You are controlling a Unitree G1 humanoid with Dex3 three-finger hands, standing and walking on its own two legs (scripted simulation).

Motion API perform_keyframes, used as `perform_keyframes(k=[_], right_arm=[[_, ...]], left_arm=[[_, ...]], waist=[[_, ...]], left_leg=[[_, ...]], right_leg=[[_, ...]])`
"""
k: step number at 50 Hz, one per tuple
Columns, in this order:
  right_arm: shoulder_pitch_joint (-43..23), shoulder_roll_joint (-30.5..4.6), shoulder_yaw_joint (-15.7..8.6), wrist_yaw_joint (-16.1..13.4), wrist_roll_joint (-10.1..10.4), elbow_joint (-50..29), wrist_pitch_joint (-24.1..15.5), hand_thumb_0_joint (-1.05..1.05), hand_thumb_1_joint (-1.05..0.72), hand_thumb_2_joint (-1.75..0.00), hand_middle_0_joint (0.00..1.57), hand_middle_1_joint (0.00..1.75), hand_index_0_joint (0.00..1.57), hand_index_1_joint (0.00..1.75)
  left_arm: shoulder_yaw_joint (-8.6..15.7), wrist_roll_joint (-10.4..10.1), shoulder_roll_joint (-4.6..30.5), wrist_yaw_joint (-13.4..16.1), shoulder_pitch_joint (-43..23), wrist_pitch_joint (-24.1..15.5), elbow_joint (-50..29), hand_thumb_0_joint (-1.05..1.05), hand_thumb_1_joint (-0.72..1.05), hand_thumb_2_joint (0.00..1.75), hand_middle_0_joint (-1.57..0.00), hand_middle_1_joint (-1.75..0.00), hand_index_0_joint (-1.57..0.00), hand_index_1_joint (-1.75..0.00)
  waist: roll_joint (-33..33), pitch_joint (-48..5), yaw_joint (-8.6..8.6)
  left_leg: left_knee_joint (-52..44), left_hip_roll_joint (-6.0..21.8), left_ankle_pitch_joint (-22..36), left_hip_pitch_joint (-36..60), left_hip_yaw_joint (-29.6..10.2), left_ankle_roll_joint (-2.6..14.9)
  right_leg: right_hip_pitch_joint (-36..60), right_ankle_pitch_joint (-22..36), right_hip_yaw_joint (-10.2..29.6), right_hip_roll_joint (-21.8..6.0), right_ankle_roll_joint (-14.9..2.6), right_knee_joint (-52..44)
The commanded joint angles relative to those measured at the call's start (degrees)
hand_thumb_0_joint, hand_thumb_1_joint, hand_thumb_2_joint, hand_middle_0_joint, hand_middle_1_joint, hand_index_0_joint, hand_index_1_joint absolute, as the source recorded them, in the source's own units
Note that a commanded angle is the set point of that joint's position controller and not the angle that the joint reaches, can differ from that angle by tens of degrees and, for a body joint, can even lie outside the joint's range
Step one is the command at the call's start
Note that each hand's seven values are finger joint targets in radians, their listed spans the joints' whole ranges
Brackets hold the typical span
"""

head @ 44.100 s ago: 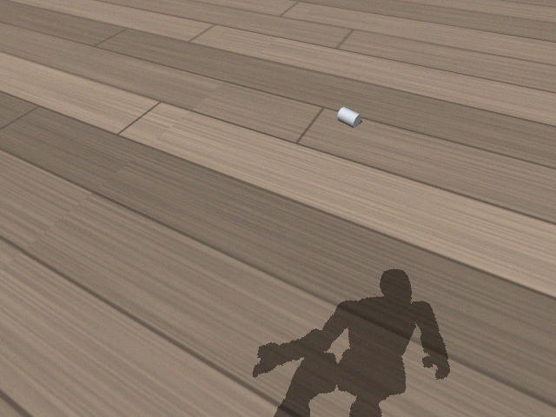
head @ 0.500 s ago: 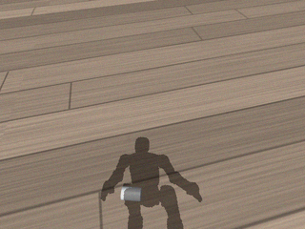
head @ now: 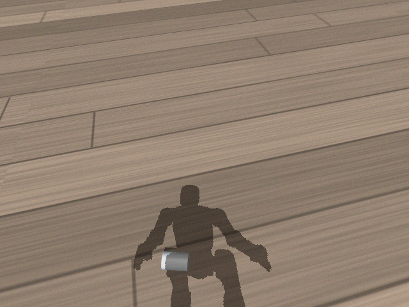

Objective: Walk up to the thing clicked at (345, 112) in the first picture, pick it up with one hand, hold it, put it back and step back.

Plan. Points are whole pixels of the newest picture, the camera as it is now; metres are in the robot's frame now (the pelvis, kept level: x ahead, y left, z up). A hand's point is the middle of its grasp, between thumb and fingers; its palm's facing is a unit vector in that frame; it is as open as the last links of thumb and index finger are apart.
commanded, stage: stand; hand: left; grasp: from above
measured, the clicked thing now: (175, 261) +0.44 +0.20 -0.74
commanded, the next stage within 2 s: step back in 0.42 s
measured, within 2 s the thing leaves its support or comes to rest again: neither
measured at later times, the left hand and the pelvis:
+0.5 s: hand out of the picture +0.06 +0.25 -0.16, palm faces +0.02 -0.94 -0.34, open 7.4 cm; pelvis -0.01 +0.00 +0.00, yaw +0 degrees
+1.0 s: hand out of the picture +0.03 +0.30 -0.18, palm faces -0.12 -0.92 -0.36, open 7.4 cm; pelvis -0.10 +0.04 -0.02, yaw -4 degrees
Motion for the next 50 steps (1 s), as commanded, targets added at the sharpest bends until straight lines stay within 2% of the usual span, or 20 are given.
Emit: perform_keyframes(k=[1,9,20,21,23,26,28,29,31,33,34,35,36,37,38,40,42,46,48,50], right_arm=[[-1.64,-11.52,-1.86,-0.97,0.32,-3.05,-1.31,0.0,-0.9,-0.9,0.2,0.3,0.2,0.3],[-0.63,-11.56,-1.75,-0.75,0.23,-3.05,-1.38,0.0,-0.9,-0.9,0.2,0.3,0.2,0.3],[-0.83,-12.0,-1.67,-0.8,0.26,-3.34,-1.54,0.0,-0.9,-0.9,0.2,0.3,0.2,0.3],[-2.71,-15.79,-3.31,-0.39,1.02,-4.76,-0.49,0.0,-0.9,-0.9,0.2,0.3,0.2,0.3],[-1.18,-14.65,-3.37,-0.25,1.78,-6.14,0.15,0.0,-0.9,-0.9,0.2,0.3,0.2,0.3],[-0.02,-13.29,-3.78,0.02,1.81,-8.13,1.35,0.0,-0.9,-0.9,0.2,0.3,0.2,0.3],[2.04,-12.72,-4.32,0.4,1.27,-9.29,2.47,0.0,-0.9,-0.9,0.2,0.3,0.2,0.3],[4.14,-13.0,-4.67,0.75,1.01,-9.98,2.89,0.0,-0.9,-0.9,0.2,0.3,0.2,0.3],[5.72,-12.68,-4.94,1.16,1.31,-10.97,2.9,0.0,-0.9,-0.9,0.2,0.3,0.2,0.3],[7.69,-12.55,-5.21,1.07,1.01,-10.99,2.05,0.0,-0.9,-0.9,0.2,0.3,0.2,0.3],[6.58,-14.38,-5.84,0.78,-0.04,-11.72,1.61,0.0,-0.9,-0.9,0.2,0.3,0.2,0.3],[5.85,-18.52,-6.87,0.6,-1.34,-12.86,1.17,0.0,-0.9,-0.9,0.2,0.3,0.2,0.3],[5.65,-20.1,-7.09,0.44,-1.38,-13.6,0.81,0.0,-0.9,-0.9,0.2,0.3,0.2,0.3],[4.71,-22.27,-7.56,0.21,-0.86,-14.72,0.83,0.0,-0.9,-0.9,0.2,0.3,0.2,0.3],[2.78,-20.87,-7.43,-0.28,-0.7,-15.58,0.83,0.0,-0.9,-0.9,0.2,0.3,0.2,0.3],[-1.73,-16.88,-6.58,-1.14,-0.89,-17.09,0.61,0.0,-0.9,-0.9,0.2,0.3,0.2,0.3],[0.75,-15.76,-6.31,-1.49,-0.45,-17.9,0.4,0.0,-0.9,-0.9,0.2,0.3,0.2,0.3],[6.01,-15.7,-6.8,-1.81,-0.18,-18.06,0.32,0.0,-0.9,-0.9,0.2,0.3,0.2,0.3],[6.03,-16.48,-6.78,-1.75,-0.23,-18.8,0.41,0.0,-0.9,-0.9,0.2,0.3,0.2,0.3],[4.73,-17.08,-6.67,-1.58,-0.3,-19.61,0.66,0.0,-0.9,-0.9,0.2,0.3,0.2,0.3]], left_arm=[[2.39,0.21,12.3,0.84,-1.14,-1.21,-3.09,0.0,0.9,0.9,-0.2,-0.3,-0.2,-0.3],[2.37,0.08,12.55,0.56,-1.28,-1.4,-3.34,0.0,0.9,0.9,-0.2,-0.3,-0.2,-0.3],[2.22,0.02,12.84,0.55,-0.7,-1.35,-3.71,0.0,0.9,0.9,-0.2,-0.3,-0.2,-0.3],[4.28,-1.05,17.24,0.78,-1.27,-0.79,-5.46,0.0,0.9,0.9,-0.2,-0.3,-0.2,-0.3],[4.53,-1.27,16.81,1.16,0.2,-0.58,-7.36,0.0,0.9,0.9,-0.2,-0.3,-0.2,-0.3],[5.2,-0.99,17.92,1.2,-1.25,0.14,-10.63,0.0,0.9,0.9,-0.2,-0.3,-0.2,-0.3],[5.52,-0.09,19.07,1.44,-4.65,0.55,-13.6,0.0,0.9,0.9,-0.2,-0.3,-0.2,-0.3],[5.64,0.61,19.7,1.43,-5.94,0.66,-15.44,0.0,0.9,0.9,-0.2,-0.3,-0.2,-0.3],[5.31,1.02,18.68,1.49,-7.75,0.83,-16.87,0.0,0.9,0.9,-0.2,-0.3,-0.2,-0.3],[4.75,0.74,17.59,1.54,-7.22,1.43,-17.73,0.0,0.9,0.9,-0.2,-0.3,-0.2,-0.3],[4.41,0.01,15.9,1.42,-5.85,2.07,-18.28,0.0,0.9,0.9,-0.2,-0.3,-0.2,-0.3],[4.05,-0.7,13.18,1.63,-4.5,2.63,-19.08,0.0,0.9,0.9,-0.2,-0.3,-0.2,-0.3],[4.12,-0.33,12.93,2.17,-2.0,3.33,-18.65,0.0,0.9,0.9,-0.2,-0.3,-0.2,-0.3],[4.01,-0.17,13.21,2.79,-0.69,3.47,-18.6,0.0,0.9,0.9,-0.2,-0.3,-0.2,-0.3],[4.31,0.03,14.17,3.11,-1.85,3.38,-18.46,0.0,0.9,0.9,-0.2,-0.3,-0.2,-0.3],[4.4,-0.64,14.96,2.75,1.12,3.21,-17.29,0.0,0.9,0.9,-0.2,-0.3,-0.2,-0.3],[5.01,-0.07,15.37,2.23,2.36,2.85,-17.78,0.0,0.9,0.9,-0.2,-0.3,-0.2,-0.3],[5.39,0.5,14.63,1.58,-0.08,2.19,-20.88,0.0,0.9,0.9,-0.2,-0.3,-0.2,-0.3],[5.53,0.43,14.02,1.36,1.22,1.93,-21.38,0.0,0.9,0.9,-0.2,-0.3,-0.2,-0.3],[5.85,0.61,13.7,1.03,2.69,1.76,-20.88,0.0,0.9,0.9,-0.2,-0.3,-0.2,-0.3]], waist=[[-0.77,-4.17,-0.02],[-0.44,-3.75,-0.34],[-0.44,-5.22,0.04],[-1.21,0.44,-0.68],[-1.73,-4.23,-0.88],[-6.38,-7.23,-0.97],[-11.98,-6.61,-1.79],[-13.82,-6.33,-2.31],[-12.53,-5.2,-3.37],[-10.03,-5.94,-3.53],[-1.15,-4.89,-2.89],[10.42,-4.07,-1.98],[7.56,-5.19,-1.31],[10.13,-7.01,-2.45],[8.69,-6.53,-2.64],[6.44,-6.0,0.55],[7.26,-6.96,-0.05],[4.59,-7.51,-3.13],[5.93,-8.06,-3.08],[7.48,-8.26,-2.63]], left_leg=[[-2.54,5.82,9.26,-0.06,-3.93,2.21],[-3.12,5.98,6.41,-1.19,-4.12,2.13],[-2.49,6.34,10.16,0.11,-4.11,2.27],[3.3,4.89,18.85,-4.28,-4.19,3.54],[8.27,4.28,22.2,-3.32,-2.66,4.28],[17.67,-0.22,11.99,-4.09,0.12,3.39],[28.57,-3.72,-10.44,-5.96,1.24,3.27],[33.19,-3.08,-17.92,-5.48,-0.22,3.77],[30.51,-2.07,-18.06,-7.36,-0.84,4.19],[13.11,-0.91,-3.43,-6.42,1.8,3.44],[5.24,3.52,13.57,-6.52,-4.71,4.41],[2.07,12.18,29.08,-2.19,-17.54,7.45],[3.68,16.53,38.81,-1.98,-19.34,11.48],[3.04,19.65,39.02,-2.25,-22.91,13.58],[2.59,19.57,34.38,-3.2,-22.74,14.54],[6.44,13.56,30.55,-1.21,-12.58,12.98],[8.17,13.98,31.51,2.14,-12.04,14.42],[9.23,14.92,30.83,8.01,-12.04,16.59],[10.22,15.57,31.08,8.57,-11.65,16.91],[10.48,14.65,27.39,5.01,-10.5,15.29]], right_leg=[[0.65,7.93,4.55,-6.22,-1.48,-2.68],[0.68,5.49,5.14,-6.41,-1.86,-2.88],[1.1,8.31,4.94,-6.52,-2.0,-1.95],[-3.36,19.43,5.82,-5.89,-2.37,2.93],[-1.47,24.17,5.81,-6.77,-4.4,5.57],[-4.84,24.1,10.74,-11.84,-9.37,4.31],[-10.02,23.04,14.96,-18.21,-14.25,2.76],[-13.47,21.69,16.31,-20.38,-15.81,3.23],[-13.33,22.18,12.59,-17.88,-14.29,6.98],[-9.44,19.4,8.6,-12.39,-8.99,14.6],[-10.84,11.68,5.2,-6.02,-5.55,22.2],[-19.38,-7.89,3.53,3.86,-2.84,32.75],[-21.03,-26.15,9.27,6.96,-2.58,40.92],[-21.94,-28.97,13.37,8.29,-2.5,45.78],[-22.47,-27.09,14.66,7.71,-2.65,49.3],[-25.06,-19.66,14.54,6.95,-2.18,52.61],[-24.69,-18.52,12.3,6.11,-0.96,52.35],[-25.26,-19.92,10.49,5.39,0.89,42.77],[-23.45,-19.71,8.89,4.28,0.86,36.49],[-18.75,-17.98,5.97,3.12,0.27,29.17]])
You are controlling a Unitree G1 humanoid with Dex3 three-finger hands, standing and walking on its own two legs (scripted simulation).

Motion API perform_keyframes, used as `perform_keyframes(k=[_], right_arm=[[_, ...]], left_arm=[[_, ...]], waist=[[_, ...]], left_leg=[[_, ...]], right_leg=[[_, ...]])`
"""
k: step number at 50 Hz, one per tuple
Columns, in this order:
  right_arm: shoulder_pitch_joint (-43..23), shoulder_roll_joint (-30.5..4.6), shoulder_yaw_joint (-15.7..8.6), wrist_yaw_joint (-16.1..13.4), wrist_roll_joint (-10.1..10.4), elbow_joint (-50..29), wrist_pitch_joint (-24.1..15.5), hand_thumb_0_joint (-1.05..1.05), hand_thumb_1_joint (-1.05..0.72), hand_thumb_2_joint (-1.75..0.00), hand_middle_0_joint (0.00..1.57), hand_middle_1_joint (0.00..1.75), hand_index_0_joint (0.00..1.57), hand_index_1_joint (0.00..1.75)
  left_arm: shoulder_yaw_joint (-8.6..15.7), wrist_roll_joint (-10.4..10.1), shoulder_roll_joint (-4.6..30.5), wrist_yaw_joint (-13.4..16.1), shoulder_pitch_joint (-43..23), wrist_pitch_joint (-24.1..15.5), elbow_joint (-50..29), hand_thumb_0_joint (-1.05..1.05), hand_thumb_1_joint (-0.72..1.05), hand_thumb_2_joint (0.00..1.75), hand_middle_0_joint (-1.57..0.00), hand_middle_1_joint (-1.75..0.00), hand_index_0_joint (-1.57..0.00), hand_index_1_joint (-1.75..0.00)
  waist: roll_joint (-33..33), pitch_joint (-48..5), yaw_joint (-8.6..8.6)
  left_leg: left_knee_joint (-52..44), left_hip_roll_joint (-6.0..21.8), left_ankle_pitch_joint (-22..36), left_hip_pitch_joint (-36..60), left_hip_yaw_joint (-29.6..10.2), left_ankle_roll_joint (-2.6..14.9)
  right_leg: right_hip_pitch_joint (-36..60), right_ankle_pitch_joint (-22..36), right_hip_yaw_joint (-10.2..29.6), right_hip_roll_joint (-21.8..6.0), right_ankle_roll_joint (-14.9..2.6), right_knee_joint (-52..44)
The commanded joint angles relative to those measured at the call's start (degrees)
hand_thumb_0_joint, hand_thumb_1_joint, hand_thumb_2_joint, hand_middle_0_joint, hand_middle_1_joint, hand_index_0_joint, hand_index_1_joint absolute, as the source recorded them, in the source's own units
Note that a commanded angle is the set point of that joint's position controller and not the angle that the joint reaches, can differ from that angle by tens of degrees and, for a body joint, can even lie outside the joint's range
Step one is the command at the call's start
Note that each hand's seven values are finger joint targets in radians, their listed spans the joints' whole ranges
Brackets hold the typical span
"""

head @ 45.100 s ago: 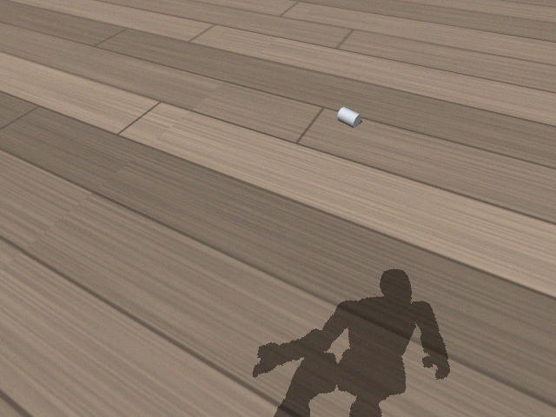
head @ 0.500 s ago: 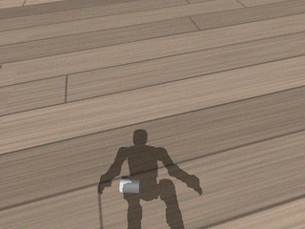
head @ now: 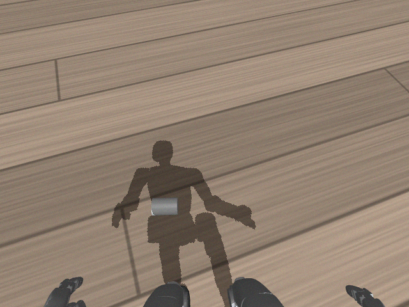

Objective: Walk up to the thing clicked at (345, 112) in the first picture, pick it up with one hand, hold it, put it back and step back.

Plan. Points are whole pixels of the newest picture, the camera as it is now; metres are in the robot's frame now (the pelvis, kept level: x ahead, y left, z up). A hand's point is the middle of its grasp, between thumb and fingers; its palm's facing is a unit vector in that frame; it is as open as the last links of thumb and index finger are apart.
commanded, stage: step back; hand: left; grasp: from above
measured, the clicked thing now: (165, 206) +0.52 +0.19 -0.72
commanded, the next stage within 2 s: none
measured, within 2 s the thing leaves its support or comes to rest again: neither
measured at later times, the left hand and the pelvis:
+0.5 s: hand out of the picture -0.01 +0.26 -0.15, palm faces +0.02 -0.93 -0.37, open 7.4 cm; pelvis -0.13 -0.01 -0.01, yaw +2 degrees
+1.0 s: hand out of the picture -0.21 +0.21 -0.13, palm faces -0.02 -0.91 -0.42, open 7.4 cm; pelvis -0.29 -0.05 +0.00, yaw -1 degrees
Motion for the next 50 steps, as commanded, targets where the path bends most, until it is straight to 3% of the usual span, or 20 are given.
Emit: perform_keyframes(k=[1,5,7,8,11,17,20,21,22,23,24,27,34,38,40,41,42,43,46,50], right_arm=[[1.41,-16.47,-4.07,-1.23,0.23,-4.36,-0.69,0.0,-0.9,-0.9,0.2,0.3,0.2,0.3],[-1.11,-15.35,-3.2,-0.69,1.41,-4.92,0.2,0.0,-0.9,-0.9,0.2,0.3,0.2,0.3],[-3.9,-12.79,-3.06,-1.22,1.86,-5.14,0.64,0.0,-0.9,-0.9,0.2,0.3,0.2,0.3],[-1.79,-13.93,-3.4,-1.3,1.47,-3.91,0.94,0.0,-0.9,-0.9,0.2,0.3,0.2,0.3],[3.03,-13.26,-2.6,-1.34,2.37,-1.96,0.38,0.0,-0.9,-0.9,0.2,0.3,0.2,0.3],[2.74,-12.0,-1.71,-1.35,1.43,-3.78,-0.37,0.0,-0.9,-0.9,0.2,0.3,0.2,0.3],[7.4,-11.36,-2.65,-0.99,0.51,-1.8,-1.06,0.0,-0.9,-0.9,0.2,0.3,0.2,0.3],[6.94,-13.34,-3.31,-1.05,-0.2,-2.09,-1.41,0.0,-0.9,-0.9,0.2,0.3,0.2,0.3],[5.87,-18.29,-4.59,-0.92,-1.21,-3.05,-1.58,0.0,-0.9,-0.9,0.2,0.3,0.2,0.3],[3.73,-23.51,-5.44,-0.27,-0.26,-4.0,-1.32,0.0,-0.9,-0.9,0.2,0.3,0.2,0.3],[2.83,-22.25,-5.47,-0.45,-0.44,-3.8,-1.69,0.0,-0.9,-0.9,0.2,0.3,0.2,0.3],[-1.63,-16.1,-3.43,-1.2,-0.36,-4.67,-1.84,0.0,-0.9,-0.9,0.2,0.3,0.2,0.3],[2.57,-16.39,-4.01,-1.3,-0.16,-6.12,-1.48,0.0,-0.9,-0.9,0.2,0.3,0.2,0.3],[-1.27,-17.47,-4.08,-0.91,0.03,-7.67,-0.38,0.0,-0.9,-0.9,0.2,0.3,0.2,0.3],[-2.19,-16.73,-3.78,-0.83,0.8,-7.53,0.48,0.0,-0.9,-0.9,0.2,0.3,0.2,0.3],[-1.15,-13.87,-2.99,-0.73,1.19,-7.88,0.68,0.0,-0.9,-0.9,0.2,0.3,0.2,0.3],[-3.75,-11.86,-2.78,-1.53,1.77,-8.82,0.54,0.0,-0.9,-0.9,0.2,0.3,0.2,0.3],[-3.72,-14.07,-3.76,-2.06,1.47,-8.17,0.8,0.0,-0.9,-0.9,0.2,0.3,0.2,0.3],[3.37,-13.37,-2.95,-1.87,2.17,-4.38,0.46,0.0,-0.9,-0.9,0.2,0.3,0.2,0.3],[3.31,-12.28,-2.16,-1.83,1.34,-4.63,0.13,0.0,-0.9,-0.9,0.2,0.3,0.2,0.3]], left_arm=[[3.57,0.53,9.05,0.31,4.52,-2.04,-4.4,0.0,0.9,0.9,-0.2,-0.3,-0.2,-0.3],[4.3,1.76,10.42,0.1,11.32,-2.7,-1.92,0.0,0.9,0.9,-0.2,-0.3,-0.2,-0.3],[6.09,1.44,19.5,-0.14,5.44,-2.89,-5.12,0.0,0.9,0.9,-0.2,-0.3,-0.2,-0.3],[5.77,1.63,17.55,0.01,2.42,-3.37,-7.08,0.0,0.9,0.9,-0.2,-0.3,-0.2,-0.3],[4.68,1.2,12.52,0.75,-1.94,-3.28,-8.74,0.0,0.9,0.9,-0.2,-0.3,-0.2,-0.3],[4.3,1.49,11.47,1.2,4.25,-2.35,-9.71,0.0,0.9,0.9,-0.2,-0.3,-0.2,-0.3],[3.98,0.37,12.68,0.44,2.75,-1.26,-10.36,0.0,0.9,0.9,-0.2,-0.3,-0.2,-0.3],[3.38,0.17,10.87,0.24,2.82,-1.02,-10.97,0.0,0.9,0.9,-0.2,-0.3,-0.2,-0.3],[2.91,-0.07,8.76,0.01,4.49,-0.86,-11.49,0.0,0.9,0.9,-0.2,-0.3,-0.2,-0.3],[3.86,0.07,10.34,0.84,-0.13,-1.02,-11.76,0.0,0.9,0.9,-0.2,-0.3,-0.2,-0.3],[4.23,0.99,10.89,1.33,-1.53,-0.96,-11.07,0.0,0.9,0.9,-0.2,-0.3,-0.2,-0.3],[4.41,-0.2,10.22,0.83,3.95,-0.91,-8.4,0.0,0.9,0.9,-0.2,-0.3,-0.2,-0.3],[4.43,0.61,9.58,-0.05,4.69,-1.54,-8.43,0.0,0.9,0.9,-0.2,-0.3,-0.2,-0.3],[4.38,0.73,8.91,-0.39,10.5,-1.92,-5.28,0.0,0.9,0.9,-0.2,-0.3,-0.2,-0.3],[4.67,1.32,9.58,-0.47,13.87,-2.33,-3.11,0.0,0.9,0.9,-0.2,-0.3,-0.2,-0.3],[5.63,2.19,13.15,-0.57,13.44,-2.8,-3.86,0.0,0.9,0.9,-0.2,-0.3,-0.2,-0.3],[7.01,1.79,19.86,-0.63,9.32,-2.51,-5.8,0.0,0.9,0.9,-0.2,-0.3,-0.2,-0.3],[7.18,2.05,21.28,-0.38,6.24,-2.79,-7.8,0.0,0.9,0.9,-0.2,-0.3,-0.2,-0.3],[5.28,1.76,13.7,0.32,-3.05,-3.01,-9.44,0.0,0.9,0.9,-0.2,-0.3,-0.2,-0.3],[4.7,2.19,11.57,0.88,3.23,-2.71,-9.36,0.0,0.9,0.9,-0.2,-0.3,-0.2,-0.3]], waist=[[10.59,-17.9,-0.16],[6.34,-18.0,3.03],[-14.44,-12.53,4.33],[-10.11,-10.09,2.67],[-5.8,-11.49,0.04],[-8.59,-15.18,3.54],[-7.55,-17.1,0.72],[-4.06,-16.7,1.15],[7.58,-17.12,1.58],[16.59,-15.26,-1.9],[12.73,-13.59,-2.0],[8.05,-12.22,2.82],[11.16,-15.0,-0.65],[14.25,-17.88,1.84],[12.16,-18.42,3.66],[2.68,-16.28,3.05],[-14.39,-14.26,5.16],[-13.64,-10.62,5.0],[-5.82,-9.81,-0.96],[-7.42,-12.09,3.49]], left_leg=[[-4.41,14.25,27.63,15.43,-14.95,10.54],[-0.42,10.53,11.54,-0.44,-12.72,3.37],[24.96,-6.03,-21.25,-6.39,-5.61,-2.9],[33.11,-5.26,-21.61,-4.51,-11.23,-3.13],[35.83,-7.65,-15.01,-7.24,-11.36,-3.19],[8.58,-1.84,-15.64,-5.26,-5.92,-3.34],[-12.28,-2.4,1.31,5.32,-0.84,-2.33],[-12.55,1.53,7.17,9.21,-7.47,-1.24],[-13.71,13.45,13.99,14.37,-22.76,3.11],[-15.59,22.45,23.75,6.36,-31.27,12.12],[-15.58,23.74,23.16,2.86,-32.21,14.52],[-10.57,13.96,27.11,7.0,-16.35,8.59],[-7.33,14.71,26.59,15.0,-15.63,12.34],[-4.9,13.64,20.69,9.63,-14.35,8.73],[-1.14,9.89,13.27,2.23,-11.87,4.05],[6.29,3.49,2.02,-8.31,-11.18,0.53],[20.45,-6.71,-18.32,-11.07,-6.47,-2.64],[31.75,-4.62,-21.92,-8.75,-12.07,-3.41],[36.48,-7.16,-12.84,-8.44,-12.09,-2.88],[27.9,-6.32,-15.05,-10.93,-9.4,-4.34]], right_leg=[[1.28,2.78,-3.75,-2.96,-0.97,-14.29],[16.34,19.63,-1.28,-5.68,-4.89,-31.92],[3.04,26.43,25.46,-27.69,-19.98,-40.59],[-0.7,30.52,25.14,-27.94,-20.32,-40.01],[6.03,41.8,7.81,-17.77,-14.53,-33.36],[19.15,46.62,6.46,-17.2,-13.32,-27.26],[15.93,42.58,4.39,-14.76,-10.41,-21.84],[8.82,33.99,4.42,-12.84,-7.42,-20.61],[-2.45,17.25,0.67,-5.87,-4.49,-12.71],[-3.3,-6.41,-1.9,1.39,-2.4,-1.2],[-3.36,-7.15,4.06,1.25,-2.54,8.38],[-7.15,1.1,4.93,1.86,-2.91,14.29],[-4.61,0.03,-0.54,-0.98,0.59,-1.11],[6.34,7.31,-5.35,-3.26,-1.17,-21.74],[14.97,17.63,-5.66,-3.7,-3.37,-33.9],[17.8,15.36,7.66,-10.94,-5.32,-35.71],[7.06,19.34,22.92,-24.74,-15.71,-40.17],[-2.5,21.51,28.08,-29.83,-19.97,-41.65],[0.86,33.12,6.47,-17.94,-12.76,-33.85],[12.93,37.31,4.87,-17.02,-13.06,-31.07]])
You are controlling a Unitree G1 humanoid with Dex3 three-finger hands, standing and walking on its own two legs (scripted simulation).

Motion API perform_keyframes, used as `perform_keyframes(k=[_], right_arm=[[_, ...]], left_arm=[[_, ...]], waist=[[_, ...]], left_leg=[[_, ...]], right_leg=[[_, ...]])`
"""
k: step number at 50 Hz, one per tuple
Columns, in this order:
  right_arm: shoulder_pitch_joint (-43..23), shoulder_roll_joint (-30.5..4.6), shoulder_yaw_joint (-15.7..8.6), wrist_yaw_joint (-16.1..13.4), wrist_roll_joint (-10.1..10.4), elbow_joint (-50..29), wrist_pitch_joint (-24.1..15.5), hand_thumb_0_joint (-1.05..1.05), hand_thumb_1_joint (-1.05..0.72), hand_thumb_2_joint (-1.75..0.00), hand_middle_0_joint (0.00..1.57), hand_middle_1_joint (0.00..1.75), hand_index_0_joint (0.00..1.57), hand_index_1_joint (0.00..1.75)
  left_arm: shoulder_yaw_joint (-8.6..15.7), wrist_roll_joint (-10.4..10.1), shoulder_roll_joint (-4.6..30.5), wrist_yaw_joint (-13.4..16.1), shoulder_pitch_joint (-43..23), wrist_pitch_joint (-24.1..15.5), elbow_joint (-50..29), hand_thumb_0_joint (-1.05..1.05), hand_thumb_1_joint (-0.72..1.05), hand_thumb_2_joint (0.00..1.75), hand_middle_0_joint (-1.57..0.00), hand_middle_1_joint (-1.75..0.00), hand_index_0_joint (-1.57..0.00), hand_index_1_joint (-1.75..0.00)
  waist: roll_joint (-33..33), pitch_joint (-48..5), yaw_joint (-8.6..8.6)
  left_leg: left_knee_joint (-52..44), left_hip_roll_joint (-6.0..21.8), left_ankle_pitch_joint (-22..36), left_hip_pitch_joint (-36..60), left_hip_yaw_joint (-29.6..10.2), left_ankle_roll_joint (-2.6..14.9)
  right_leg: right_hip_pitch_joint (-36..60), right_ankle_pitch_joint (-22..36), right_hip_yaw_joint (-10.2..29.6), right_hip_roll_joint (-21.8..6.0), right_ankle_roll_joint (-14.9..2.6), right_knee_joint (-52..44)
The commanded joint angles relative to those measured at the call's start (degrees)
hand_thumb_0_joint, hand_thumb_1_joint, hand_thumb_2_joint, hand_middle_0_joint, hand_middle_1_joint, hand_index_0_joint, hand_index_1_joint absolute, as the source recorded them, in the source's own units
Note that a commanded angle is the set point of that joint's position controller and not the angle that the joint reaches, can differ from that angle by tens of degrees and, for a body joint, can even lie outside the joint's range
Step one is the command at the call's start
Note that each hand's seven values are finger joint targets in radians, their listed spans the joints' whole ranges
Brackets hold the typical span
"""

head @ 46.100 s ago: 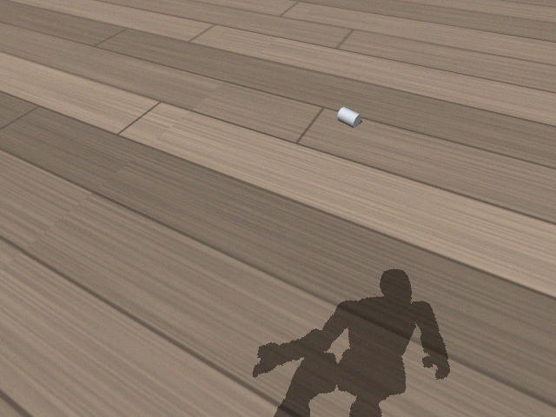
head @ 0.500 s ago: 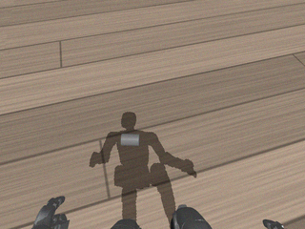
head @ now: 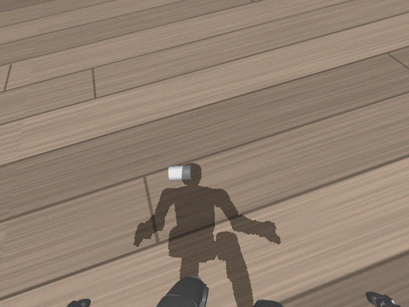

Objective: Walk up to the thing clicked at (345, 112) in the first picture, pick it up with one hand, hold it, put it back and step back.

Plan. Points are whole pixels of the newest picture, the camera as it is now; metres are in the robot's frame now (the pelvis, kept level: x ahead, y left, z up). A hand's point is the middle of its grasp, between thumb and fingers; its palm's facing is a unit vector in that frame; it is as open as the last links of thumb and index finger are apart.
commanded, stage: step back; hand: left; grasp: from above
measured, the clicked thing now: (180, 172) +0.81 +0.26 -0.72
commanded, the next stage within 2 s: stand in 1.70 s
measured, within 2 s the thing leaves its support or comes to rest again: neither
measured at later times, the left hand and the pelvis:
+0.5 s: hand out of the picture -0.11 +0.26 -0.16, palm faces +0.01 -0.92 -0.40, open 7.4 cm; pelvis -0.19 -0.02 -0.01, yaw +1 degrees
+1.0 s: hand out of the picture -0.24 +0.27 -0.14, palm faces +0.07 -0.92 -0.38, open 7.4 cm; pelvis -0.27 -0.02 +0.00, yaw +5 degrees
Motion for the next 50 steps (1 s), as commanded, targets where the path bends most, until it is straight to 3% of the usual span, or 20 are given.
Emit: perform_keyframes(k=[1,5,8,10,11,15,20,24,25,26,27,28,31,36,40,41,42,43,46,50], right_arm=[[0.47,-8.19,-1.9,-0.99,-0.36,-4.1,-1.71,0.0,-0.9,-0.9,0.2,0.3,0.2,0.3],[3.56,-7.95,-2.2,-0.62,-0.9,-3.4,-2.02,0.0,-0.9,-0.9,0.2,0.3,0.2,0.3],[9.08,-8.81,-3.01,-0.25,-1.26,-0.46,-2.14,0.0,-0.9,-0.9,0.2,0.3,0.2,0.3],[4.27,-17.39,-4.76,0.4,-2.29,-2.25,-1.93,0.0,-0.9,-0.9,0.2,0.3,0.2,0.3],[2.39,-19.7,-5.27,0.67,-2.18,-3.15,-2.02,0.0,-0.9,-0.9,0.2,0.3,0.2,0.3],[-5.12,-12.43,-2.83,-0.35,-2.22,-4.09,-2.57,0.0,-0.9,-0.9,0.2,0.3,0.2,0.3],[0.2,-11.83,-3.26,0.11,-2.4,-3.88,-1.68,0.0,-0.9,-0.9,0.2,0.3,0.2,0.3],[-2.58,-13.0,-3.19,0.43,-1.37,-4.06,-0.21,0.0,-0.9,-0.9,0.2,0.3,0.2,0.3],[-1.47,-10.92,-2.58,0.59,-1.22,-3.85,-0.11,0.0,-0.9,-0.9,0.2,0.3,0.2,0.3],[-1.3,-7.78,-1.68,0.75,-0.97,-4.64,-0.19,0.0,-0.9,-0.9,0.2,0.3,0.2,0.3],[-5.44,-8.19,-2.24,-0.18,-0.82,-5.38,0.0,0.0,-0.9,-0.9,0.2,0.3,0.2,0.3],[-5.51,-10.91,-3.42,-0.23,-0.83,-4.94,0.28,0.0,-0.9,-0.9,0.2,0.3,0.2,0.3],[1.22,-9.58,-2.7,0.05,-0.33,-0.92,-0.57,0.0,-0.9,-0.9,0.2,0.3,0.2,0.3],[-1.13,-9.4,-2.57,1.36,-1.85,-0.84,-2.04,0.0,-0.9,-0.9,0.2,0.3,0.2,0.3],[5.42,-8.52,-3.32,1.63,-1.94,4.0,-3.86,0.0,-0.9,-0.9,0.2,0.3,0.2,0.3],[6.85,-9.96,-4.08,1.34,-2.61,4.62,-4.36,0.0,-0.9,-0.9,0.2,0.3,0.2,0.3],[5.32,-14.83,-4.44,1.19,-2.96,3.62,-4.8,0.0,-0.9,-0.9,0.2,0.3,0.2,0.3],[3.25,-18.06,-4.98,1.46,-2.37,2.97,-4.93,0.0,-0.9,-0.9,0.2,0.3,0.2,0.3],[-0.88,-11.89,-2.8,0.97,-2.63,2.64,-6.23,0.0,-0.9,-0.9,0.2,0.3,0.2,0.3],[-0.09,-12.97,-3.65,1.57,-2.66,3.14,-5.06,0.0,-0.9,-0.9,0.2,0.3,0.2,0.3]], left_arm=[[4.58,0.64,14.75,2.27,-1.24,-2.04,-6.94,0.0,0.9,0.9,-0.2,-0.3,-0.2,-0.3],[4.48,-0.1,15.61,2.63,-1.66,-1.51,-7.86,0.0,0.9,0.9,-0.2,-0.3,-0.2,-0.3],[3.53,-1.0,15.88,1.99,-4.56,-0.52,-8.63,0.0,0.9,0.9,-0.2,-0.3,-0.2,-0.3],[2.44,-1.29,12.58,1.86,-5.08,-0.64,-9.55,0.0,0.9,0.9,-0.2,-0.3,-0.2,-0.3],[4.03,-0.82,14.69,2.46,-8.72,-0.56,-9.21,0.0,0.9,0.9,-0.2,-0.3,-0.2,-0.3],[4.18,-1.78,13.98,2.11,-0.92,-0.2,-4.29,0.0,0.9,0.9,-0.2,-0.3,-0.2,-0.3],[3.23,-0.98,12.36,1.23,-2.95,-1.17,-4.1,0.0,0.9,0.9,-0.2,-0.3,-0.2,-0.3],[2.84,-0.37,12.0,1.31,4.88,-2.78,1.06,0.0,0.9,0.9,-0.2,-0.3,-0.2,-0.3],[3.54,0.34,13.91,1.42,4.2,-3.1,1.28,0.0,0.9,0.9,-0.2,-0.3,-0.2,-0.3],[4.79,0.91,18.32,1.4,4.84,-3.51,0.85,0.0,0.9,0.9,-0.2,-0.3,-0.2,-0.3],[6.04,0.94,25.0,1.56,1.04,-3.32,-0.74,0.0,0.9,0.9,-0.2,-0.3,-0.2,-0.3],[5.89,0.62,24.28,1.87,-2.92,-3.82,-2.34,0.0,0.9,0.9,-0.2,-0.3,-0.2,-0.3],[4.25,0.48,16.92,1.9,-7.71,-4.1,-2.47,0.0,0.9,0.9,-0.2,-0.3,-0.2,-0.3],[5.15,1.37,18.21,1.27,-1.36,-4.52,-0.6,0.0,0.9,0.9,-0.2,-0.3,-0.2,-0.3],[3.31,0.45,16.85,0.46,-1.91,-3.28,0.0,0.0,0.9,0.9,-0.2,-0.3,-0.2,-0.3],[2.34,0.43,13.63,0.33,-0.4,-3.16,-0.34,0.0,0.9,0.9,-0.2,-0.3,-0.2,-0.3],[1.36,-0.73,10.47,0.08,-2.85,-3.42,-1.1,0.0,0.9,0.9,-0.2,-0.3,-0.2,-0.3],[3.23,-0.24,16.31,0.46,-7.12,-3.6,-0.2,0.0,0.9,0.9,-0.2,-0.3,-0.2,-0.3],[2.48,-1.09,13.84,-0.62,-3.37,-4.28,1.98,0.0,0.9,0.9,-0.2,-0.3,-0.2,-0.3],[2.82,-0.62,13.28,-1.03,-1.89,-4.61,3.35,0.0,0.9,0.9,-0.2,-0.3,-0.2,-0.3]], waist=[[-11.57,-8.46,2.05],[-13.86,-12.74,1.44],[-10.26,-13.84,-2.13],[9.32,-11.01,-1.85],[11.2,-9.57,-4.55],[3.87,-7.93,2.09],[8.82,-9.01,-2.32],[8.18,-14.58,0.58],[4.91,-13.62,0.07],[-7.91,-11.0,0.27],[-17.42,-8.74,3.61],[-14.0,-4.73,1.7],[-6.72,-5.24,-2.08],[-11.77,-5.87,2.87],[-8.7,-7.33,-0.84],[-1.8,-8.41,-1.52],[10.5,-7.5,-2.55],[5.76,-2.05,-3.76],[2.06,-3.46,-0.71],[8.93,-3.92,-1.71]], left_leg=[[-7.33,1.51,-3.64,-1.73,0.86,-0.96],[-23.75,4.97,-2.85,5.06,4.71,0.21],[-41.67,4.94,13.14,16.52,7.59,2.32],[-46.85,23.9,19.27,18.56,-17.78,12.17],[-49.48,30.81,23.94,8.52,-24.59,19.1],[-42.3,21.42,34.19,10.41,-5.8,13.96],[-39.85,20.23,33.18,21.75,-5.35,14.85],[-32.92,17.67,27.26,17.84,-1.75,10.02],[-30.45,15.04,18.47,9.01,-0.65,7.14],[-21.38,7.06,2.57,-4.12,1.99,3.22],[-9.69,2.64,-8.31,-0.66,-0.58,0.88],[-0.59,4.89,-6.56,1.6,-6.26,0.18],[0.81,1.46,2.0,2.37,-2.56,0.38],[-20.19,6.06,-2.87,1.25,2.71,-0.43],[-44.69,4.11,5.7,21.42,8.25,1.97],[-47.65,8.56,0.55,27.62,-0.79,3.31],[-55.2,22.64,-19.67,24.56,-24.86,9.28],[-58.02,27.83,-26.77,10.47,-29.52,15.2],[-51.45,19.51,-6.69,14.9,-12.32,9.95],[-49.95,17.66,-7.55,10.56,-7.26,9.06]], right_leg=[[11.21,25.88,10.98,-12.88,-10.88,-8.92],[14.5,30.2,12.34,-15.16,-10.79,-6.1],[6.26,19.11,9.33,-11.97,-6.0,-2.32],[-11.31,-9.28,-1.1,1.78,0.02,11.29],[-7.35,-20.73,2.85,4.16,1.03,25.64],[-8.67,-12.72,7.76,5.97,0.46,37.48],[-7.98,-14.32,2.04,3.67,2.97,16.1],[7.72,0.38,-3.81,3.11,0.7,-13.73],[13.01,1.93,1.72,0.68,-0.6,-13.8],[15.0,-3.75,18.47,-9.33,-3.91,-16.3],[-2.29,-4.28,32.22,-23.5,-14.25,-20.8],[-9.69,-4.56,33.48,-25.56,-16.4,-22.17],[-5.03,-1.05,12.78,-12.57,-8.81,-14.57],[5.25,-24.21,16.11,-13.46,-8.92,-17.09],[-3.42,-18.35,8.48,-9.55,-5.57,-10.71],[-10.23,-17.7,4.9,-6.67,-3.72,-3.05],[-19.02,-15.56,-1.75,0.91,0.62,7.84],[-13.97,-15.61,2.08,-1.57,0.79,14.71],[-9.64,-7.49,1.87,-1.92,0.33,10.73],[0.38,-7.01,-3.38,0.92,0.71,0.41]])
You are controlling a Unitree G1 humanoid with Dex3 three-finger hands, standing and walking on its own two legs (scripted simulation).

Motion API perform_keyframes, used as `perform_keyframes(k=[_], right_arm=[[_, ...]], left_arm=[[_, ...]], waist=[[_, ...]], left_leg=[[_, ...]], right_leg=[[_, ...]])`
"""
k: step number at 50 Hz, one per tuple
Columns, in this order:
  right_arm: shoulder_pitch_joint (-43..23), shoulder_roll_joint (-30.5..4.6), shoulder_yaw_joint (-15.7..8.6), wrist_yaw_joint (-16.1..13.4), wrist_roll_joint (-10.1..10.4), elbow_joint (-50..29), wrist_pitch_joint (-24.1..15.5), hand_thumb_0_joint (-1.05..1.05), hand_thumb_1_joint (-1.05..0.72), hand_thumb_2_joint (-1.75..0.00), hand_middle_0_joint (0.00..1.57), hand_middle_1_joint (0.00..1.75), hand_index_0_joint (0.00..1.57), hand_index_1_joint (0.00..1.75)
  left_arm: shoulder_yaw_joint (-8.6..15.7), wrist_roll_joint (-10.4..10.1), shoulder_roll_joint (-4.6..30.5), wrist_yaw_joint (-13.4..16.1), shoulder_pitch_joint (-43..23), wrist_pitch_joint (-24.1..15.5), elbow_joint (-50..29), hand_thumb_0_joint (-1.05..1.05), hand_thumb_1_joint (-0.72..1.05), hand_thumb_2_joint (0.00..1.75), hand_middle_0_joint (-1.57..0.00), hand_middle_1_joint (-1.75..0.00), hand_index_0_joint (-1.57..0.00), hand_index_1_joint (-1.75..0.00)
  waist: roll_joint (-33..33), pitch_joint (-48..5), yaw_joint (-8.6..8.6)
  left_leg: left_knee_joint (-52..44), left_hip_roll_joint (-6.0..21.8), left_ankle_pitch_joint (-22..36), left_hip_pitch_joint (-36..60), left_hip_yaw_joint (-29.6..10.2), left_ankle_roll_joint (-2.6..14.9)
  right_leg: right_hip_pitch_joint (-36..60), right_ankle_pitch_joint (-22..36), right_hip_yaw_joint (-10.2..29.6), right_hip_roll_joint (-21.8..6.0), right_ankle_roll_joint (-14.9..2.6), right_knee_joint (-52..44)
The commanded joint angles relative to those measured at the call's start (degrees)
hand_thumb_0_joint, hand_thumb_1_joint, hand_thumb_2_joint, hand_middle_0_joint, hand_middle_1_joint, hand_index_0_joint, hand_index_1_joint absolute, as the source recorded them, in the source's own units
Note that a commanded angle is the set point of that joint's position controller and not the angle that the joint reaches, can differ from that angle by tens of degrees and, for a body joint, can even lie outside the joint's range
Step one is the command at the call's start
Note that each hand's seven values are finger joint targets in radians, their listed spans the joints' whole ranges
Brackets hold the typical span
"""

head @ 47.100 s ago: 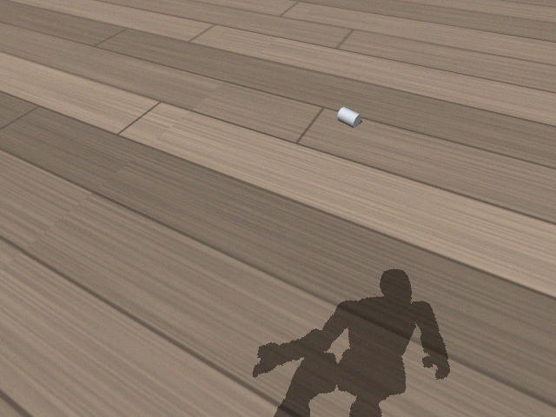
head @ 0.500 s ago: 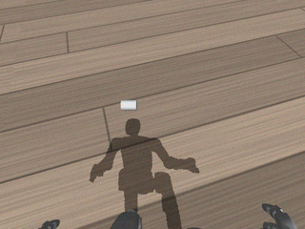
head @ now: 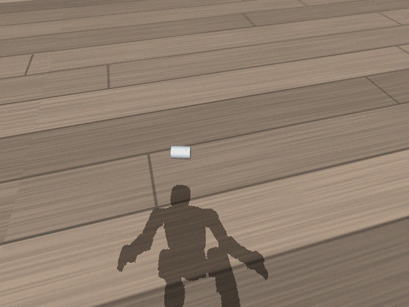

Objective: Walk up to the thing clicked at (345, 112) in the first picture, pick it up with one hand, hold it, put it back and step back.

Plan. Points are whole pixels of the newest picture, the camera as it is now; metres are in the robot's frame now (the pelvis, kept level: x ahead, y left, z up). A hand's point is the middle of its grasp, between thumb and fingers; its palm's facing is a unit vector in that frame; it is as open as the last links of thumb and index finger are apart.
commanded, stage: step back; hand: left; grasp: from above
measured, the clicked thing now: (181, 152) +1.10 +0.19 -0.73
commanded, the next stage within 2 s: stand in 0.70 s
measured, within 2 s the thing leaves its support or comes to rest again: neither
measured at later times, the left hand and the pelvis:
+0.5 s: hand out of the picture +0.11 +0.27 -0.16, palm faces +0.00 -0.94 -0.35, open 7.4 cm; pelvis +0.04 +0.01 +0.00, yaw -1 degrees
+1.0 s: hand out of the picture +0.15 +0.26 -0.14, palm faces -0.05 -0.94 -0.33, open 7.4 cm; pelvis +0.05 +0.01 +0.02, yaw -1 degrees
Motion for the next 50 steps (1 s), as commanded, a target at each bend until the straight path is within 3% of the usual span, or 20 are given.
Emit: perform_keyframes(k=[1,3,4,5,6,7,9,13,15,16,17,18,19,21,24,30,34,41,47,50], right_arm=[[-5.91,-16.88,-4.09,-1.19,0.43,-5.4,-0.97,0.0,-0.9,-0.9,0.2,0.3,0.2,0.3],[-5.69,-13.97,-3.19,-1.14,1.09,-5.64,-0.25,0.0,-0.9,-0.9,0.2,0.3,0.2,0.3],[-5.41,-10.7,-2.23,-1.16,1.64,-6.4,-0.34,0.0,-0.9,-0.9,0.2,0.3,0.2,0.3],[-6.97,-9.83,-1.99,-1.57,1.57,-7.05,-0.36,0.0,-0.9,-0.9,0.2,0.3,0.2,0.3],[-6.25,-12.74,-2.9,-2.06,1.18,-6.58,-0.51,0.0,-0.9,-0.9,0.2,0.3,0.2,0.3],[-4.3,-13.59,-3.04,-2.03,1.5,-5.81,-0.87,0.0,-0.9,-0.9,0.2,0.3,0.2,0.3],[-2.4,-12.55,-2.89,-1.89,1.7,-4.4,-1.21,0.0,-0.9,-0.9,0.2,0.3,0.2,0.3],[-1.53,-10.65,-2.63,-1.33,1.47,-3.51,-1.54,0.0,-0.9,-0.9,0.2,0.3,0.2,0.3],[0.0,-9.99,-2.76,-1.75,1.39,-2.29,-1.85,0.0,-0.9,-0.9,0.2,0.3,0.2,0.3],[-0.89,-11.3,-3.17,-2.11,1.12,-2.36,-2.03,0.0,-0.9,-0.9,0.2,0.3,0.2,0.3],[-1.8,-13.75,-3.54,-2.5,0.63,-2.79,-2.26,0.0,-0.9,-0.9,0.2,0.3,0.2,0.3],[-6.31,-16.96,-3.47,-2.5,1.07,-4.2,-2.28,0.0,-0.9,-0.9,0.2,0.3,0.2,0.3],[-8.99,-17.83,-3.57,-2.18,1.56,-4.26,-1.97,0.0,-0.9,-0.9,0.2,0.3,0.2,0.3],[-11.83,-15.21,-2.53,-2.06,1.42,-3.76,-1.58,0.0,-0.9,-0.9,0.2,0.3,0.2,0.3],[-11.53,-12.33,-1.4,-2.1,2.29,-2.44,-1.49,0.0,-0.9,-0.9,0.2,0.3,0.2,0.3],[-13.06,-11.99,-1.1,-2.0,2.41,0.35,-1.48,0.0,-0.9,-0.9,0.2,0.3,0.2,0.3],[-15.03,-11.56,-1.11,-2.06,2.31,1.49,-1.26,0.0,-0.9,-0.9,0.2,0.3,0.2,0.3],[-14.52,-11.8,-0.35,-1.48,2.64,3.62,-1.79,0.0,-0.9,-0.9,0.2,0.3,0.2,0.3],[-15.31,-11.93,-0.25,-1.46,2.49,4.31,-1.73,0.0,-0.9,-0.9,0.2,0.3,0.2,0.3],[-15.25,-11.91,-0.24,-1.48,2.52,4.62,-1.76,0.0,-0.9,-0.9,0.2,0.3,0.2,0.3]], left_arm=[[2.69,0.46,8.59,0.55,-1.95,-2.56,-3.99,0.0,0.9,0.9,-0.2,-0.3,-0.2,-0.3],[2.93,1.14,8.55,1.29,0.58,-3.26,-2.49,0.0,0.9,0.9,-0.2,-0.3,-0.2,-0.3],[3.76,1.46,11.13,1.75,1.99,-3.73,-2.31,0.0,0.9,0.9,-0.2,-0.3,-0.2,-0.3],[4.61,1.39,15.99,1.92,4.65,-4.13,-1.81,0.0,0.9,0.9,-0.2,-0.3,-0.2,-0.3],[4.86,1.46,17.24,1.85,1.63,-4.4,-3.71,0.0,0.9,0.9,-0.2,-0.3,-0.2,-0.3],[4.59,0.79,15.6,1.95,-0.16,-4.64,-4.54,0.0,0.9,0.9,-0.2,-0.3,-0.2,-0.3],[3.69,0.37,13.13,2.21,-2.08,-4.92,-4.75,0.0,0.9,0.9,-0.2,-0.3,-0.2,-0.3],[2.43,0.41,12.07,1.92,-4.67,-4.48,-5.5,0.0,0.9,0.9,-0.2,-0.3,-0.2,-0.3],[1.57,-0.36,10.99,1.95,-5.7,-3.6,-5.85,0.0,0.9,0.9,-0.2,-0.3,-0.2,-0.3],[0.62,-0.55,8.98,1.99,-4.64,-3.27,-6.04,0.0,0.9,0.9,-0.2,-0.3,-0.2,-0.3],[-0.12,-0.99,6.82,1.91,-4.13,-2.9,-6.21,0.0,0.9,0.9,-0.2,-0.3,-0.2,-0.3],[0.07,-1.63,6.99,2.08,-3.29,-2.03,-5.17,0.0,0.9,0.9,-0.2,-0.3,-0.2,-0.3],[0.76,-1.21,9.17,2.24,-2.8,-1.7,-3.27,0.0,0.9,0.9,-0.2,-0.3,-0.2,-0.3],[0.26,-0.41,8.14,2.1,-2.58,-2.21,-2.12,0.0,0.9,0.9,-0.2,-0.3,-0.2,-0.3],[0.67,-0.71,10.59,1.99,-4.29,-3.17,-0.61,0.0,0.9,0.9,-0.2,-0.3,-0.2,-0.3],[0.19,-0.8,9.59,2.35,-6.83,-3.28,1.04,0.0,0.9,0.9,-0.2,-0.3,-0.2,-0.3],[0.03,-0.65,9.18,2.35,-8.16,-2.92,1.94,0.0,0.9,0.9,-0.2,-0.3,-0.2,-0.3],[-1.22,-1.01,8.63,2.11,-10.4,-3.19,4.68,0.0,0.9,0.9,-0.2,-0.3,-0.2,-0.3],[-1.4,-0.82,8.33,1.92,-10.35,-2.86,5.95,0.0,0.9,0.9,-0.2,-0.3,-0.2,-0.3],[-1.43,-0.75,8.34,1.9,-10.86,-2.93,6.1,0.0,0.9,0.9,-0.2,-0.3,-0.2,-0.3]], waist=[[12.0,1.53,0.79],[8.09,-0.06,2.87],[0.24,-1.26,3.85],[-8.87,-0.84,5.51],[-5.52,1.32,4.64],[-1.81,1.82,3.36],[-2.36,1.38,1.82],[-7.44,-2.61,0.84],[-5.11,-5.02,-0.95],[-1.78,-6.02,-0.76],[4.72,-7.57,-0.09],[7.55,-6.64,1.61],[7.33,-5.07,1.75],[6.79,-4.63,2.88],[4.52,-4.72,1.21],[2.45,-8.21,1.03],[1.51,-6.46,1.1],[1.2,-7.18,0.39],[2.24,-5.41,0.87],[2.13,-6.15,0.74]], left_leg=[[-13.21,10.81,-16.56,-7.66,-12.06,7.39],[-4.86,8.09,-11.47,-12.41,-8.26,4.92],[4.14,3.99,-12.13,-20.2,-5.31,2.5],[16.78,-2.5,-15.46,-24.11,-2.24,0.95],[22.19,0.26,-16.42,-21.39,-5.79,0.17],[23.65,1.54,-14.26,-20.78,-7.27,0.13],[21.47,2.61,-10.25,-17.45,-6.32,-0.04],[6.66,2.18,-5.87,-4.89,2.08,-0.79],[-5.76,0.63,6.93,2.85,3.76,-0.54],[-6.96,2.92,13.55,6.6,0.1,0.55],[-9.18,10.99,16.4,7.79,-9.95,2.79],[-12.01,17.97,8.41,-0.24,-17.29,8.11],[-11.67,18.81,4.31,-6.44,-16.24,10.61],[-8.92,13.84,6.75,-4.88,-9.82,6.27],[-5.16,7.7,9.15,-3.38,-3.5,1.33],[-5.37,8.65,21.2,4.01,-1.61,1.92],[-7.84,8.66,16.96,3.5,-1.29,1.57],[-12.23,8.86,21.28,7.41,-2.89,0.83],[-15.34,8.53,13.11,5.92,-2.88,0.39],[-15.15,8.54,14.38,6.72,-2.7,0.28]], right_leg=[[6.76,3.75,-3.38,1.93,-0.42,-11.29],[17.36,6.6,-2.65,2.96,-1.74,-19.3],[22.54,-1.05,11.27,-3.69,-4.62,-22.43],[19.92,-12.02,29.13,-15.76,-9.59,-29.61],[13.51,-8.51,33.37,-22.18,-14.3,-29.84],[13.08,-0.76,29.79,-21.19,-15.07,-27.79],[10.67,9.38,19.33,-16.38,-11.74,-25.28],[6.07,26.59,8.74,-12.42,-9.53,-19.54],[4.96,32.1,4.91,-9.38,-6.47,-11.71],[2.35,30.66,3.8,-7.32,-4.02,-8.58],[-0.81,21.64,2.73,-3.77,-1.78,-5.33],[2.36,4.82,-0.2,0.22,-0.5,-4.6],[8.57,-1.75,-0.12,-0.39,-0.52,-3.98],[9.89,7.55,1.13,-1.44,-1.33,-12.81],[10.41,20.04,6.36,-4.93,-2.45,-16.51],[11.9,28.46,5.19,-5.35,-1.54,-18.07],[11.62,26.26,5.11,-5.29,-1.23,-20.05],[14.66,26.42,4.27,-6.12,-0.09,-24.37],[14.03,19.7,4.05,-6.05,-0.12,-26.9],[14.04,20.48,4.13,-6.33,-0.19,-27.08]])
